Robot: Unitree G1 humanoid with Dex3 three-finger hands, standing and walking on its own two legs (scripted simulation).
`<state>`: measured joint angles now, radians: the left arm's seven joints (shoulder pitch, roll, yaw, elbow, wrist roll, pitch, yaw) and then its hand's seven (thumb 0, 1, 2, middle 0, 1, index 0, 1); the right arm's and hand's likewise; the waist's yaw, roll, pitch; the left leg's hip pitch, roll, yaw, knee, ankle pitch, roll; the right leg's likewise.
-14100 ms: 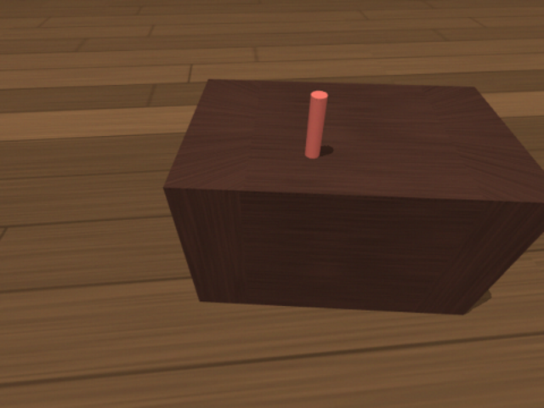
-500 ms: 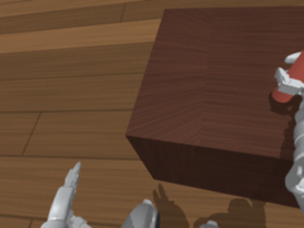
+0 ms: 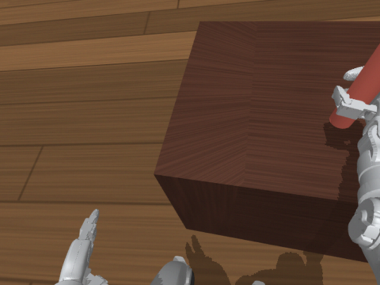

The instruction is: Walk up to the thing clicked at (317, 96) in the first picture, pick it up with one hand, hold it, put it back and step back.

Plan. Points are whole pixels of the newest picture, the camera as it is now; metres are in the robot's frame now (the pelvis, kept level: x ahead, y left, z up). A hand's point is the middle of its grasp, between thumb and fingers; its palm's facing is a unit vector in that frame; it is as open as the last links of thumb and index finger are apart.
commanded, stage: lift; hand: right
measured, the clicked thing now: (363, 89) +0.53 -0.23 +0.11
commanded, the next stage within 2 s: hold in 1.38 s
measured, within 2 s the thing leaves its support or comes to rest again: neither
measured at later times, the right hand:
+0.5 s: hand (365, 97) +0.46 -0.20 +0.15, palm faces +0.23 +0.97 -0.02, open 5.8 cm
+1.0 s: hand (373, 109) +0.39 -0.17 +0.20, palm faces +0.21 +0.98 -0.01, open 5.8 cm
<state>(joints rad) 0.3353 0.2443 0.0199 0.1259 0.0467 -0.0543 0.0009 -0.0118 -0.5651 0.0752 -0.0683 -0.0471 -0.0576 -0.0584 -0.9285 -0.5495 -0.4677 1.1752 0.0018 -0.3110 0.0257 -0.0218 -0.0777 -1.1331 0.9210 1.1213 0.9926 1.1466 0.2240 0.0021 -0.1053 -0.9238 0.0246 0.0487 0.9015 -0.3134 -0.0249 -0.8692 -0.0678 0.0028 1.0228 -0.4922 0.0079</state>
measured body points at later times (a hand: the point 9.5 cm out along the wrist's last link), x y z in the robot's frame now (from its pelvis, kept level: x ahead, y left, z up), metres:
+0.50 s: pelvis +0.01 +0.00 +0.03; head +0.06 +0.00 +0.48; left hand +0.16 +0.26 -0.02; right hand +0.44 -0.25 +0.16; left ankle +0.06 +0.14 -0.67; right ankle -0.01 -0.12 -0.67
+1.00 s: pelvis +0.01 +0.01 +0.05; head +0.01 +0.03 +0.50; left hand +0.17 +0.27 -0.01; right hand +0.37 -0.23 +0.21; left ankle +0.06 +0.14 -0.67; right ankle -0.01 -0.12 -0.67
